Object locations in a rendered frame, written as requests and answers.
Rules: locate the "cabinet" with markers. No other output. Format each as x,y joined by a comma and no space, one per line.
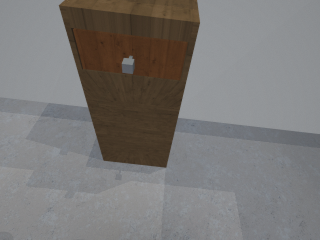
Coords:
134,117

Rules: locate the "handle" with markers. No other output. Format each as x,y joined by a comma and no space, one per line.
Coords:
128,65

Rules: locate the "drawer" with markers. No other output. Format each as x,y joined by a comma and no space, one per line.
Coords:
153,57

